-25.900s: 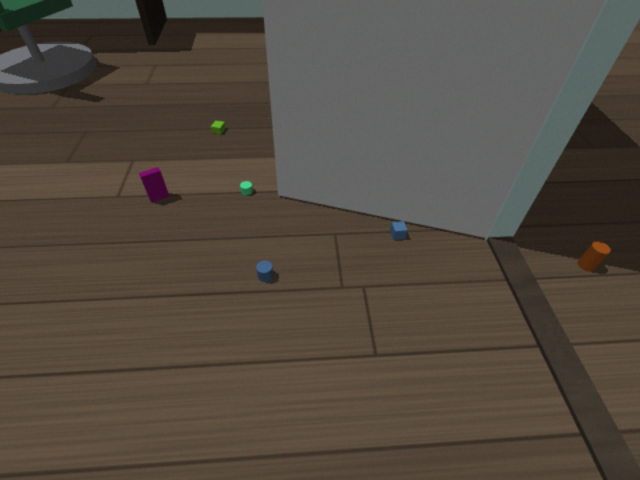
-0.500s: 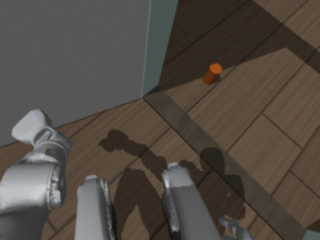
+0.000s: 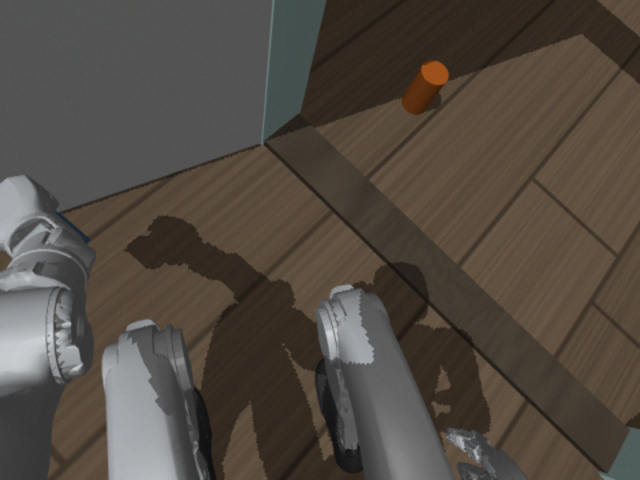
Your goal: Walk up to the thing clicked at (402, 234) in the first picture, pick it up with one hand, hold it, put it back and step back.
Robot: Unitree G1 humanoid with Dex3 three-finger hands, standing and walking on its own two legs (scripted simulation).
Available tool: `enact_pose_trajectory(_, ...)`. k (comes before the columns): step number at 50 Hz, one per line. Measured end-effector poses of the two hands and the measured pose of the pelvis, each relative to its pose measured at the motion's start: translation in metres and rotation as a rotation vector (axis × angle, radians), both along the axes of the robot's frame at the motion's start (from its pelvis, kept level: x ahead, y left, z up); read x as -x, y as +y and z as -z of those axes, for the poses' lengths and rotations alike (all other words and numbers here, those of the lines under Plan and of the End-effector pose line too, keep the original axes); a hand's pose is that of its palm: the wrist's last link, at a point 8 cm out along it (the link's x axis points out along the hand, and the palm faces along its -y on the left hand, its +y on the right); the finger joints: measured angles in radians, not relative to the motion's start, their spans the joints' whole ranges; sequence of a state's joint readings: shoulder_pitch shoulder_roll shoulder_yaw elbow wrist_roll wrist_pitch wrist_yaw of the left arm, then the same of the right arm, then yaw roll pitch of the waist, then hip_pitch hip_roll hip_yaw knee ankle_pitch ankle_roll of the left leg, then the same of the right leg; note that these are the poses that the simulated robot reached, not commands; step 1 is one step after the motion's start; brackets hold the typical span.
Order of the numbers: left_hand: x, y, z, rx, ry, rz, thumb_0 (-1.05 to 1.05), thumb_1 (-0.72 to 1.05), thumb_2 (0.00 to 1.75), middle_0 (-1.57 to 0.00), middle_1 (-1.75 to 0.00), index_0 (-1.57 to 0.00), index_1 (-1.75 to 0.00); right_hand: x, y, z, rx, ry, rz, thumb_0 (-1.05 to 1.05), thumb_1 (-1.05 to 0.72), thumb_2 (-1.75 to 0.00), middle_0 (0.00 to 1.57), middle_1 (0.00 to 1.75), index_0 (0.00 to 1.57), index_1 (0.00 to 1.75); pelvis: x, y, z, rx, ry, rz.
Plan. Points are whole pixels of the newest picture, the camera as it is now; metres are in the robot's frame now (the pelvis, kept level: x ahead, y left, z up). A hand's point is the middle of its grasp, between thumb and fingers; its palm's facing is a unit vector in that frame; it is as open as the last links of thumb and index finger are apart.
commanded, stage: crouch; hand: left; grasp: from above
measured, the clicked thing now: (52, 236) +0.46 +0.28 -0.17
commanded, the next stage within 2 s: lower in 0.60 s
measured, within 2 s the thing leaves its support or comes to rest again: neither
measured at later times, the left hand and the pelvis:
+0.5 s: hand (63, 234) +0.47 +0.28 -0.20, palm faces -0.29 -0.32 -0.90, open 8.1 cm; pelvis +0.00 +0.00 -0.06, yaw -2 degrees
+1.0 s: hand (73, 241) +0.48 +0.29 -0.25, palm faces -0.30 -0.33 -0.90, open 8.2 cm; pelvis +0.00 +0.00 -0.08, yaw -4 degrees
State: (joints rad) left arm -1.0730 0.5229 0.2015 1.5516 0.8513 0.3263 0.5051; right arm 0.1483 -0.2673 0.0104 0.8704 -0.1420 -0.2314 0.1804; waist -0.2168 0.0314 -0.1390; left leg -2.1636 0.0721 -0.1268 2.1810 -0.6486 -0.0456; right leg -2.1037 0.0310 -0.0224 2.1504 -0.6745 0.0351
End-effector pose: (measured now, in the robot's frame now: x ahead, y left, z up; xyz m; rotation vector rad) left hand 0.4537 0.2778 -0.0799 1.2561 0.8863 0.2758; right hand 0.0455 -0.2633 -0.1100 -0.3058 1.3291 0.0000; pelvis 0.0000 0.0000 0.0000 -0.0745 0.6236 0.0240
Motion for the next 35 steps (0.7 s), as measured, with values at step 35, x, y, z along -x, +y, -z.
enact_pose_trajectory(35, -0.023, 0.012, 0.079, 0.004, -0.003, 0.014, -0.03, 0.25, 0.24, -0.89, -0.27, -0.92, -0.26, 0.038, 0.014, 0.055, -0.063, 0.109, -0.036, 0.0, -0.92, -0.9, 0.2, 0.3, 0.2, 0.3, -0.001, 0.005, 0.068, 0.029, -0.041, 0.023)
